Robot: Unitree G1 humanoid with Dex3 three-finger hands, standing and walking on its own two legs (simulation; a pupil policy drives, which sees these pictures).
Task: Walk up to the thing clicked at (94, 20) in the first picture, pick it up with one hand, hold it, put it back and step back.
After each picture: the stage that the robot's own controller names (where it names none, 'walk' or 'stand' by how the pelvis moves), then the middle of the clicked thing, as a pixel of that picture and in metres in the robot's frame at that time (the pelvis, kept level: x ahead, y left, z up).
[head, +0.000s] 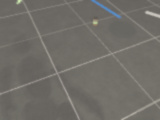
stand; (95, 21) +1.90 -0.19 -0.72
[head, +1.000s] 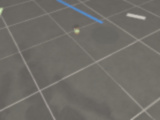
walk; (76, 29) +1.77 +0.18 -0.70
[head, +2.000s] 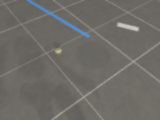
walk; (58, 48) +1.22 +0.33 -0.71
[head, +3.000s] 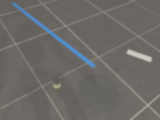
walk; (56, 83) +0.80 +0.22 -0.70
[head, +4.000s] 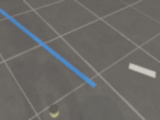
walk; (54, 111) +0.52 +0.16 -0.71
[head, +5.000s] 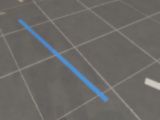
stand; out of the picture +0.47 +0.15 -0.72
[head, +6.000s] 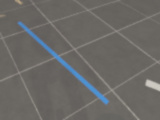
stand; out of the picture +0.45 +0.15 -0.72
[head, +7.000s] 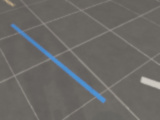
stand; out of the picture +0.45 +0.16 -0.72
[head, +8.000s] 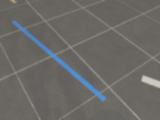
stand; out of the picture +0.45 +0.16 -0.73
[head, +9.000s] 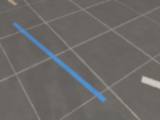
stand; out of the picture +0.46 +0.16 -0.73
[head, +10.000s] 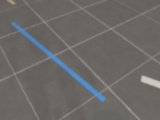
stand; out of the picture +0.45 +0.17 -0.73
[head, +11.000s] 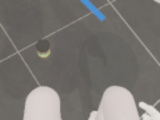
go down; (43, 49) +0.54 +0.17 -0.37
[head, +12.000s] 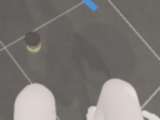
approach; (33, 43) +0.54 +0.18 -0.32
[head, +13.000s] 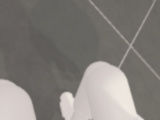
close in; out of the picture +0.54 +0.24 -0.23
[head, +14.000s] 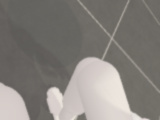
close; out of the picture +0.54 +0.25 -0.23
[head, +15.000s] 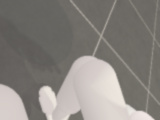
lift; out of the picture +0.53 +0.26 -0.23
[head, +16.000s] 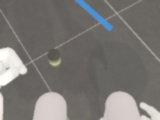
lift; (54, 58) +0.55 +0.16 -0.40
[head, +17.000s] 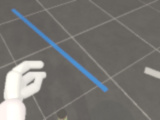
go down; (62, 116) +0.48 +0.13 -0.67
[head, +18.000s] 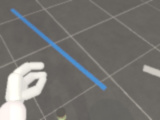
close; (61, 114) +0.48 +0.15 -0.68
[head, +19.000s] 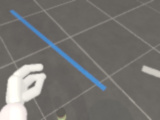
stand; (61, 115) +0.49 +0.14 -0.68
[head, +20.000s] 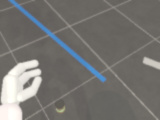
stand; (60, 106) +0.49 +0.14 -0.65
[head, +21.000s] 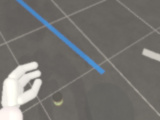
crouch; (58, 99) +0.49 +0.14 -0.63
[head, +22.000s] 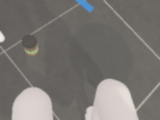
crouch; (30, 46) +0.56 +0.16 -0.33
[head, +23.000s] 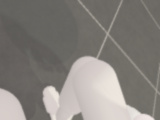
lower; out of the picture +0.54 +0.25 -0.23
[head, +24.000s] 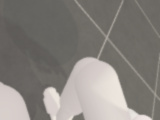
lower; out of the picture +0.54 +0.26 -0.23
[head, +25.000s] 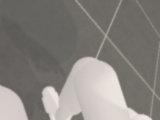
lower; out of the picture +0.54 +0.26 -0.23
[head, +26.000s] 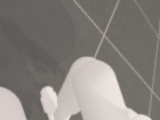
lower; out of the picture +0.54 +0.26 -0.23
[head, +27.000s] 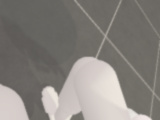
loosen; out of the picture +0.54 +0.26 -0.23
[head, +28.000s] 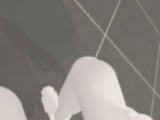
withdraw; out of the picture +0.54 +0.26 -0.23
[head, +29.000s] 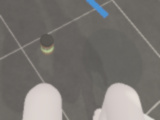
walk; (47, 44) +0.56 +0.17 -0.34
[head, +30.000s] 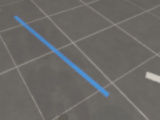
stand; out of the picture +0.48 +0.12 -0.66
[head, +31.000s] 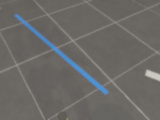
stand; (62, 118) +0.49 +0.14 -0.67
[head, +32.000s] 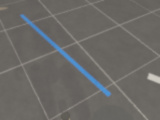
stand; (65, 118) +0.49 +0.13 -0.70
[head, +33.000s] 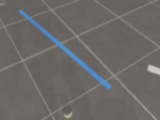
walk; (67, 112) +0.51 +0.13 -0.72
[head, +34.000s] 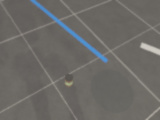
walk; (68, 80) +0.70 +0.07 -0.70
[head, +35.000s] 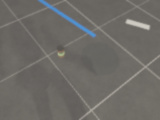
walk; (60, 51) +1.01 +0.23 -0.69
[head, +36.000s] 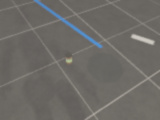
stand; (68, 58) +1.12 +0.14 -0.71
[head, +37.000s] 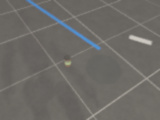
stand; (67, 61) +1.12 +0.16 -0.73
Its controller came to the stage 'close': yes
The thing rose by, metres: 0.00
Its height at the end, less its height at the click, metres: +0.00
